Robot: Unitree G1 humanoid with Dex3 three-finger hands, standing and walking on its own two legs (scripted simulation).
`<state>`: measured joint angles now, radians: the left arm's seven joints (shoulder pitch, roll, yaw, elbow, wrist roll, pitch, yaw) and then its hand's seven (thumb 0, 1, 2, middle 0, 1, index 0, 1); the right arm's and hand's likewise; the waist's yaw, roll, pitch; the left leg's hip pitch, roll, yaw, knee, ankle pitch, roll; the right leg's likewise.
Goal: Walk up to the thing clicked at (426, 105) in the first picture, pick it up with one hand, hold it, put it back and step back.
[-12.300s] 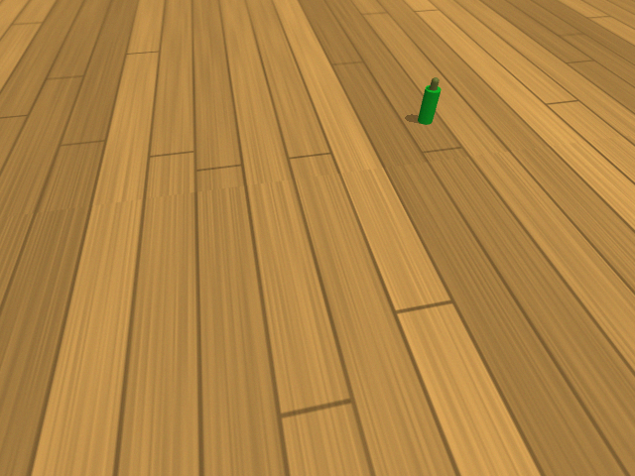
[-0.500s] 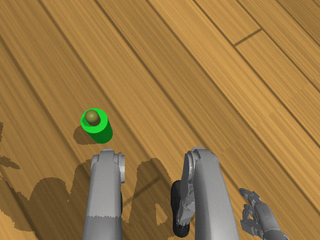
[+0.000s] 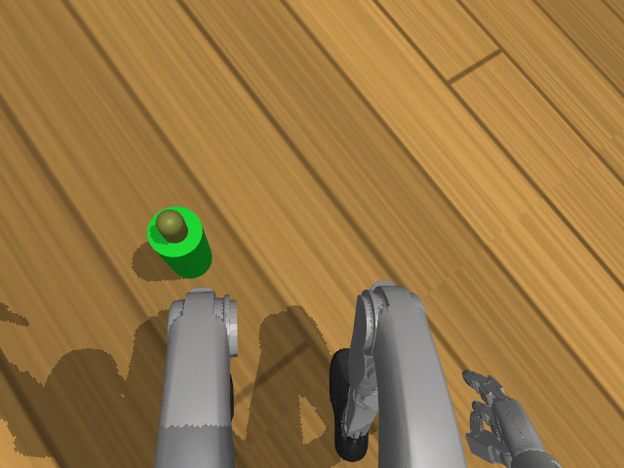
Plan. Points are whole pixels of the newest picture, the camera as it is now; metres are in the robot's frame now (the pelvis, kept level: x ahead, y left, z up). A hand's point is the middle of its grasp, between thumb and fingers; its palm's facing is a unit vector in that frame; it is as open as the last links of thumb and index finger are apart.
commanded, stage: approach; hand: left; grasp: from the side
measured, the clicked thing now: (181, 242) +0.43 +0.19 -0.27
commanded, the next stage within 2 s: close in in 0.36 s
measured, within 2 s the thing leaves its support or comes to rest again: neither
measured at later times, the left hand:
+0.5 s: hand (118, 253) +0.39 +0.28 -0.22, palm faces -0.02 -1.00 +0.06, open 17.3 cm
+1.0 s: hand (164, 251) +0.41 +0.22 -0.25, palm faces +0.02 -1.00 +0.03, open 17.7 cm
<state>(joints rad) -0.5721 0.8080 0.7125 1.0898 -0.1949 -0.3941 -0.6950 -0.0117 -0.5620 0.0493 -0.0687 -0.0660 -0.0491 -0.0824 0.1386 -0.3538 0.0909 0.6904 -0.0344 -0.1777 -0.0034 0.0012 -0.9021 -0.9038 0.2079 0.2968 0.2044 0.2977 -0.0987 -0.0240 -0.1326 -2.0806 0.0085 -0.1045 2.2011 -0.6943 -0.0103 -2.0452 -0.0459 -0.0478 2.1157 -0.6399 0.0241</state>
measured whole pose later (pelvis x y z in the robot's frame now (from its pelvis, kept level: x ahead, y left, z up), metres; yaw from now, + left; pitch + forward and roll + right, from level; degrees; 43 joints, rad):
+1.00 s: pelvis -0.02 +0.02 -0.11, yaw -8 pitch +14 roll -15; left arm -0.55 0.68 0.46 1.33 -0.15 -1.04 -0.25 -0.01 -0.61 0.01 -0.06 -0.07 -0.07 -0.06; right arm -0.11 -0.39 0.40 0.61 -0.30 -0.05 0.15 0.00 -0.93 -0.90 0.21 0.30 0.21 0.30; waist -0.24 -0.20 0.21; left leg -2.22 -0.01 -0.31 2.63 -0.68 -0.01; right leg -2.10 0.01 -0.18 2.39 -0.56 0.06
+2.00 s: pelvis -0.03 +0.02 -0.11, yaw -10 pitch +12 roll -17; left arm -0.62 0.75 0.43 1.43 -0.05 -1.16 -0.01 0.01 -0.23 0.64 -0.67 -0.74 -0.57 -0.74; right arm -0.15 -0.37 0.47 0.58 -0.35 -0.01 0.17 -0.01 -0.89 -0.90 0.21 0.30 0.21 0.30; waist -0.26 -0.25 0.26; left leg -2.21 0.00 -0.35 2.65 -0.69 -0.01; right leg -2.07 0.03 -0.22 2.36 -0.55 0.07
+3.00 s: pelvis -0.01 +0.00 -0.06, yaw -2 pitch +28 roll -9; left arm -0.49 0.45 0.32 0.85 -0.14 -0.65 -0.19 0.03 -0.54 1.03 -0.67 -0.99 -0.59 -0.96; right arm 0.05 -0.29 0.13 0.67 -0.11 0.04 0.11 0.00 -0.91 -0.90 0.21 0.30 0.20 0.30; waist -0.13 -0.03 -0.05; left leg -2.22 -0.01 -0.16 2.42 -0.70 -0.01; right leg -2.16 -0.03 -0.08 2.29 -0.63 0.04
